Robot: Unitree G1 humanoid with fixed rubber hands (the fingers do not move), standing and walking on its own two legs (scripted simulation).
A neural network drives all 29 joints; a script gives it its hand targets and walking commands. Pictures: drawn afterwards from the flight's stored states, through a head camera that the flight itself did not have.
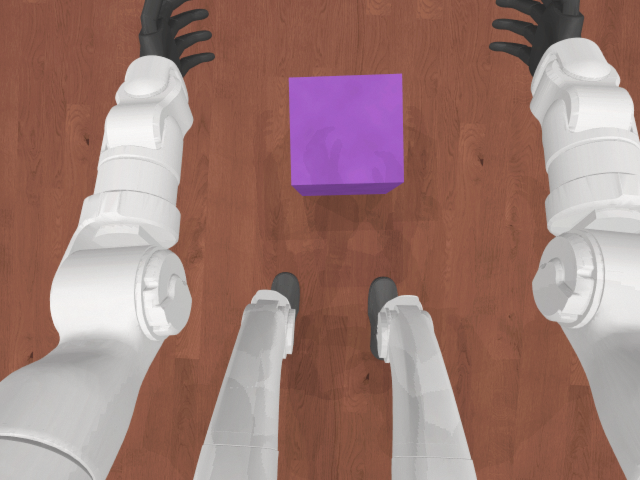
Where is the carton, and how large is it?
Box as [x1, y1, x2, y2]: [289, 74, 403, 195]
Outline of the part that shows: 401,74 289,78 291,184 302,195 386,193 403,182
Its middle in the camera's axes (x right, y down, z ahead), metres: +0.05 -0.20 +0.84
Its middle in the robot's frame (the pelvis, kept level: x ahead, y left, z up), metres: +0.54 +0.00 -0.52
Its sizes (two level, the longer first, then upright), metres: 0.210 0.200 0.250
